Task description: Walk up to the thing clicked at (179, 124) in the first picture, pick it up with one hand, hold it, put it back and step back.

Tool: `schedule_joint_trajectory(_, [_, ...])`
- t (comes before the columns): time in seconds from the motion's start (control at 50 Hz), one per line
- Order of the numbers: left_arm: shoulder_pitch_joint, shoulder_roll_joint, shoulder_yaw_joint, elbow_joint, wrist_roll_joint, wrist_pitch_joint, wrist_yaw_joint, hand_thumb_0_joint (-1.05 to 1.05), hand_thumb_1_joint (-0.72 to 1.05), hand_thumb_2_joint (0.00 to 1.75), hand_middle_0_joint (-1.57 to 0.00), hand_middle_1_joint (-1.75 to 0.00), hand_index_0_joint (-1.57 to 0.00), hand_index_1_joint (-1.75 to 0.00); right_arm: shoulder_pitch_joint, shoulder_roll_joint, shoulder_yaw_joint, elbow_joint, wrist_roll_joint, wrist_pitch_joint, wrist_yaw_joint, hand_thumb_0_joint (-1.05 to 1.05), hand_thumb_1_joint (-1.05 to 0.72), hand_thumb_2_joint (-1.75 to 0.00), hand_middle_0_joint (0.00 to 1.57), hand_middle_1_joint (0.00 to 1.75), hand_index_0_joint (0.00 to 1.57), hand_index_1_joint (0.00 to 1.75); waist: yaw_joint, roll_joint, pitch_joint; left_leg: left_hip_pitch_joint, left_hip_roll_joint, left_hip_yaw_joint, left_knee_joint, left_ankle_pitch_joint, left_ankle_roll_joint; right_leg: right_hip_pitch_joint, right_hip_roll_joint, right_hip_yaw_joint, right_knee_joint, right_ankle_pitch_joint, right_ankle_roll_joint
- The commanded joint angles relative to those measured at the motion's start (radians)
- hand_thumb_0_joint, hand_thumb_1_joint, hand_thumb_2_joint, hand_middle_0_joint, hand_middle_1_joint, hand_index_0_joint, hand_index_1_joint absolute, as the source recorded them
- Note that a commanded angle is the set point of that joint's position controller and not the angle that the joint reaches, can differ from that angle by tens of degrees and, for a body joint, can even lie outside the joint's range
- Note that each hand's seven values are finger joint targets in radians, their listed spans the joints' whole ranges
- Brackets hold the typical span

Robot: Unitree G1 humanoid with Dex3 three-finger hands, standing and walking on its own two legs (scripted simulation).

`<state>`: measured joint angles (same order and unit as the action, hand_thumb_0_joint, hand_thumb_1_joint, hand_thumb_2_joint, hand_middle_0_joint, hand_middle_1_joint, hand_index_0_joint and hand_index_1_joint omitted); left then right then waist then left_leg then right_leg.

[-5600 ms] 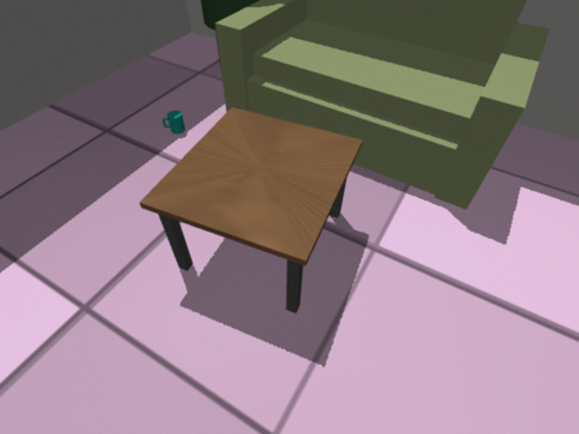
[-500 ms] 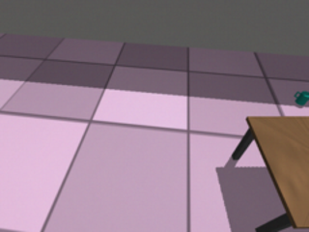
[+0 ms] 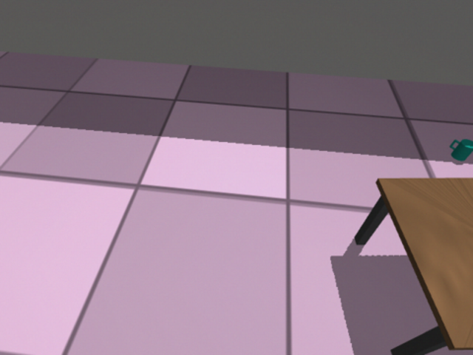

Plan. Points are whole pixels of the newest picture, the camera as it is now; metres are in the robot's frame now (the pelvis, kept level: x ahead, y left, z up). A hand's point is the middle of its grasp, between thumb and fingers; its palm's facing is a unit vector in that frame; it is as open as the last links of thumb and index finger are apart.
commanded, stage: stand
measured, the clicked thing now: (460, 148) +1.37 -1.40 -0.73
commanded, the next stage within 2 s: walk up in 0.48 s
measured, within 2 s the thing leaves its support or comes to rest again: neither
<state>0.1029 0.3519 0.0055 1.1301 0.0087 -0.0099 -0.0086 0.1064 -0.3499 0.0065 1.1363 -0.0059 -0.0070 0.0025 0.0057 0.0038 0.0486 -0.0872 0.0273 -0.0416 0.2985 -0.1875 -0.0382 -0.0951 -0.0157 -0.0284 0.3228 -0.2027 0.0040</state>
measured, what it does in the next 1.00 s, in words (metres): walks ahead: left foot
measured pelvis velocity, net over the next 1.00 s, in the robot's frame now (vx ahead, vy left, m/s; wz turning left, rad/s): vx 0.14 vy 0.06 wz -0.01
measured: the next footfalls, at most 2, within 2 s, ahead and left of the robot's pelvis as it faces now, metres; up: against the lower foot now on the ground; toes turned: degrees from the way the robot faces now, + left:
left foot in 0.74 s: +0.14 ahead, +0.17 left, +0.00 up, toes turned +5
right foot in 1.20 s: +0.40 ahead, -0.09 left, +0.00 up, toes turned -5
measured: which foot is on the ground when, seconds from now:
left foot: down 0.00-0.56, up 0.58-0.72, down 0.74-1.00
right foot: down 0.00-0.78, up 0.80-1.00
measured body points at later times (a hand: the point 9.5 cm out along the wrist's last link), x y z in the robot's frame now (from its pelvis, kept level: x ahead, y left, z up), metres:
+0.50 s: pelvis +0.00 +0.00 +0.00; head +0.02 +0.00 +0.45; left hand +0.08 +0.30 -0.13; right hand +0.08 -0.30 -0.14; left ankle -0.02 +0.15 -0.75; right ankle -0.02 -0.12 -0.75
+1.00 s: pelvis +0.14 +0.06 -0.01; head +0.15 +0.08 +0.44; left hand +0.19 +0.39 -0.14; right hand +0.18 -0.27 -0.11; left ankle +0.10 +0.17 -0.75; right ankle +0.21 -0.10 -0.70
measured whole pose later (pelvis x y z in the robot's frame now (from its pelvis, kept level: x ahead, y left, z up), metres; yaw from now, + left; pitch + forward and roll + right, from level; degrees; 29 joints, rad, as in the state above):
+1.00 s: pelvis +0.14 +0.06 -0.01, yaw +0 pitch -4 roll +1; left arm 0.27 0.45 0.06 0.97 0.02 -0.02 -0.08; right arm 0.31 -0.38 -0.07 0.93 -0.02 -0.08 0.05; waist 0.00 -0.07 0.07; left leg -0.05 0.01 0.09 0.38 -0.28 0.02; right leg -0.47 -0.06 0.05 0.88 -0.28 0.00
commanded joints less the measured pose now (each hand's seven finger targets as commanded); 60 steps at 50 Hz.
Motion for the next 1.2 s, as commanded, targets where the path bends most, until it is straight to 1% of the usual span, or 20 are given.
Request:
schedule_joint_trajectory(0.0, [-0.028, 0.22, 0.037, -0.06, -0.003, -0.02, 0.018, 0.0, 0.9, 0.9, -0.2, -0.3, -0.2, -0.3, -0.036, -0.209, -0.039, -0.06, -0.001, -0.019, -0.014, 0.0, -0.9, -0.9, 0.2, 0.3, 0.2, 0.3, -0.003, 0.003, -0.076, 0.006, 0.098, -0.049, -0.022, 0.193, 0.046, 0.01, -0.12, 0.089, -0.051, 0.182, -0.025])
schedule_joint_trajectory(0.44, [-0.025, 0.223, 0.037, -0.061, -0.004, -0.022, 0.02, 0.0, 0.9, 0.9, -0.2, -0.3, -0.2, -0.3, -0.024, -0.209, -0.037, -0.065, -0.002, -0.019, -0.015, 0.0, -0.9, -0.9, 0.2, 0.3, 0.2, 0.3, -0.004, -0.017, -0.079, 0.02, 0.104, -0.049, -0.018, 0.251, 0.047, 0.029, -0.119, 0.087, -0.039, 0.249, -0.026])
schedule_joint_trajectory(0.46, [0.031, 0.312, 0.106, -0.114, 0.015, -0.035, -0.01, 0.0, 0.9, 0.9, -0.2, -0.3, -0.2, -0.3, 0.034, -0.296, -0.103, -0.118, -0.017, -0.037, 0.009, 0.0, -0.9, -0.9, 0.2, 0.3, 0.2, 0.3, 0.003, -0.023, -0.188, 0.007, 0.054, -0.04, 0.086, -0.255, 0.126, 0.082, -0.07, 0.072, 0.045, -0.259, -0.066])
schedule_joint_trajectory(0.48, [0.047, 0.308, 0.11, -0.108, 0.024, -0.035, -0.02, 0.0, 0.9, 0.9, -0.2, -0.3, -0.2, -0.3, 0.021, -0.298, -0.11, -0.121, -0.026, -0.037, 0.02, 0.0, -0.9, -0.9, 0.2, 0.3, 0.2, 0.3, 0.021, -0.007, -0.099, -0.137, 0.057, -0.06, 0.102, -0.448, 0.139, 0.035, -0.102, 0.126, 0.05, -0.467, -0.091])
schedule_joint_trajectory(0.52, [0.091, 0.325, 0.13, -0.123, 0.029, -0.039, -0.03, 0.0, 0.9, 0.9, -0.2, -0.3, -0.2, -0.3, -0.091, -0.257, -0.111, -0.188, -0.03, -0.036, 0.036, 0.0, -0.9, -0.9, 0.2, 0.3, 0.2, 0.3, 0.072, -0.084, 0.08, -0.435, 0.017, 0.001, 0.243, -0.389, 0.115, 0.034, -0.2, 0.281, -0.06, -0.606, -0.156])
schedule_joint_trajectory(0.54, [0.139, 0.351, 0.142, -0.124, 0.031, -0.046, -0.028, 0.0, 0.9, 0.9, -0.2, -0.3, -0.2, -0.3, -0.126, -0.231, -0.109, -0.211, -0.032, -0.039, 0.04, 0.0, -0.9, -0.9, 0.2, 0.3, 0.2, 0.3, 0.111, -0.179, 0.123, -0.571, -0.009, 0.077, 0.438, -0.297, 0.081, 0.101, -0.322, 0.428, -0.191, -0.604, -0.227])
schedule_joint_trajectory(0.56, [0.15, 0.365, 0.144, -0.141, 0.036, -0.058, -0.028, 0.0, 0.9, 0.9, -0.2, -0.3, -0.2, -0.3, -0.132, -0.228, -0.107, -0.22, -0.037, -0.043, 0.037, 0.0, -0.9, -0.9, 0.2, 0.3, 0.2, 0.3, 0.119, -0.157, 0.135, -0.641, 0.039, 0.011, 0.502, -0.287, 0.07, 0.136, -0.396, 0.495, -0.218, -0.491, -0.276])
schedule_joint_trajectory(0.66, [0.046, 0.342, 0.136, -0.23, 0.032, -0.06, -0.042, 0.0, 0.9, 0.9, -0.2, -0.3, -0.2, -0.3, 0.004, -0.242, -0.131, -0.211, -0.029, -0.07, 0.067, 0.0, -0.9, -0.9, 0.2, 0.3, 0.2, 0.3, 0.027, -0.169, 0.054, -0.335, 0.068, 0.019, 0.317, -0.24, 0.058, 0.008, -0.252, 0.212, -0.129, -0.256, -0.215])
schedule_joint_trajectory(0.72, [0.005, 0.287, 0.112, -0.267, 0.018, -0.045, -0.053, 0.0, 0.9, 0.9, -0.2, -0.3, -0.2, -0.3, 0.233, -0.257, -0.167, -0.154, -0.038, -0.072, 0.053, 0.0, -0.9, -0.9, 0.2, 0.3, 0.2, 0.3, -0.109, -0.037, -0.043, 0.15, -0.021, 0.13, 0.141, -0.01, 0.044, -0.286, -0.117, 0.007, 0.195, -0.098, -0.131])
schedule_joint_trajectory(0.74, [0.054, 0.216, 0.094, -0.279, 0.014, -0.042, -0.053, 0.0, 0.9, 0.9, -0.2, -0.3, -0.2, -0.3, 0.37, -0.339, -0.198, -0.131, -0.046, -0.076, 0.037, 0.0, -0.9, -0.9, 0.2, 0.3, 0.2, 0.3, -0.164, 0.232, -0.118, 0.332, 0.09, -0.076, 0.026, -0.234, 0.094, -0.452, -0.007, -0.075, 0.543, -0.17, -0.085])
schedule_joint_trajectory(0.76, [0.056, 0.184, 0.088, -0.296, 0.009, -0.043, -0.044, 0.0, 0.9, 0.9, -0.2, -0.3, -0.2, -0.3, 0.383, -0.434, -0.207, -0.159, -0.055, -0.086, 0.031, 0.0, -0.9, -0.9, 0.2, 0.3, 0.2, 0.3, -0.157, 0.339, -0.095, 0.289, 0.345, -0.586, -0.147, -0.494, 0.191, -0.632, 0.119, 0.064, 0.753, -0.392, -0.058])
schedule_joint_trajectory(0.78, [0.038, 0.288, 0.101, -0.286, 0.015, -0.043, -0.031, 0.0, 0.9, 0.9, -0.2, -0.3, -0.2, -0.3, 0.283, -0.436, -0.205, -0.202, -0.019, -0.083, 0.032, 0.0, -0.9, -0.9, 0.2, 0.3, 0.2, 0.3, -0.116, 0.153, -0.04, 0.155, 0.409, -0.631, -0.157, -0.507, 0.28, -0.586, 0.022, 0.193, 0.809, -0.362, -0.068])
schedule_joint_trajectory(0.82, [0.119, 0.289, 0.094, -0.235, -0.01, -0.043, -0.035, 0.0, 0.9, 0.9, -0.2, -0.3, -0.2, -0.3, 0.157, -0.344, -0.164, -0.254, -0.011, -0.087, 0.029, 0.0, -0.9, -0.9, 0.2, 0.3, 0.2, 0.3, -0.025, 0.065, 0.039, 0.071, 0.307, -0.342, -0.104, -0.383, 0.239, -0.565, -0.036, 0.202, 0.788, -0.201, -0.06])
schedule_joint_trajectory(0.86, [0.17, 0.296, 0.096, -0.21, -0.005, -0.044, -0.047, 0.0, 0.9, 0.9, -0.2, -0.3, -0.2, -0.3, 0.143, -0.308, -0.148, -0.269, -0.007, -0.095, 0.027, 0.0, -0.9, -0.9, 0.2, 0.3, 0.2, 0.3, -0.008, 0.122, 0.073, -0.017, 0.252, -0.188, -0.128, -0.23, 0.209, -0.494, -0.064, 0.162, 0.689, -0.116, -0.032])
schedule_joint_trajectory(0.94, [0.13, 0.27, 0.095, -0.245, 0.004, -0.037, -0.068, 0.0, 0.9, 0.9, -0.2, -0.3, -0.2, -0.3, 0.181, -0.306, -0.148, -0.288, -0.009, -0.104, 0.03, 0.0, -0.9, -0.9, 0.2, 0.3, 0.2, 0.3, -0.02, 0.131, 0.099, -0.008, 0.235, -0.062, -0.144, -0.038, 0.238, -0.476, -0.075, 0.091, 0.526, -0.051, 0.009])
schedule_joint_trajectory(1.04, [0.005, 0.229, 0.092, -0.306, 0.009, -0.04, -0.085, 0.0, 0.9, 0.9, -0.2, -0.3, -0.2, -0.3, 0.215, -0.305, -0.147, -0.317, -0.001, -0.097, 0.031, 0.0, -0.9, -0.9, 0.2, 0.3, 0.2, 0.3, -0.044, 0.119, 0.081, 0.001, 0.196, 0.046, -0.077, 0.183, 0.205, -0.362, -0.071, 0.001, 0.293, 0.105, -0.024])
schedule_joint_trajectory(1.1, [0.004, 0.227, 0.101, -0.306, 0.006, -0.041, -0.084, 0.0, 0.9, 0.9, -0.2, -0.3, -0.2, -0.3, 0.211, -0.318, -0.153, -0.337, -0.003, -0.089, 0.021, 0.0, -0.9, -0.9, 0.2, 0.3, 0.2, 0.3, -0.031, 0.116, 0.066, -0.047, 0.219, 0.037, -0.013, 0.186, 0.199, -0.25, -0.06, -0.017, 0.288, 0.11, -0.048])
schedule_joint_trajectory(1.14, [0.087, 0.235, 0.115, -0.292, 0.002, -0.045, -0.077, 0.0, 0.9, 0.9, -0.2, -0.3, -0.2, -0.3, 0.209, -0.315, -0.151, -0.352, -0.007, -0.084, 0.014, 0.0, -0.9, -0.9, 0.2, 0.3, 0.2, 0.3, 0.02, 0.058, 0.014, -0.037, 0.197, 0.05, 0.168, 0.326, 0.187, -0.118, -0.018, -0.044, 0.241, 0.037, -0.062])
schedule_joint_trajectory(1.16, [0.209, 0.271, 0.135, -0.268, 0.003, -0.054, -0.065, 0.0, 0.9, 0.9, -0.2, -0.3, -0.2, -0.3, 0.228, -0.288, -0.137, -0.358, -0.01, -0.083, 0.015, 0.0, -0.9, -0.9, 0.2, 0.3, 0.2, 0.3, 0.085, -0.022, -0.074, -0.071, 0.147, 0.087, 0.393, 0.383, 0.157, 0.053, -0.001, -0.039, 0.205, 0.007, -0.084])
schedule_joint_trajectory(1.18, [0.33, 0.336, 0.161, -0.253, 0.013, -0.062, -0.049, 0.0, 0.9, 0.9, -0.2, -0.3, -0.2, -0.3, 0.282, -0.235, -0.116, -0.363, -0.007, -0.082, 0.016, 0.0, -0.9, -0.9, 0.2, 0.3, 0.2, 0.3, 0.131, -0.193, -0.151, -0.209, 0.07, 0.136, 0.68, 0.225, 0.127, 0.212, -0.09, 0.107, 0.136, -0.142, -0.11])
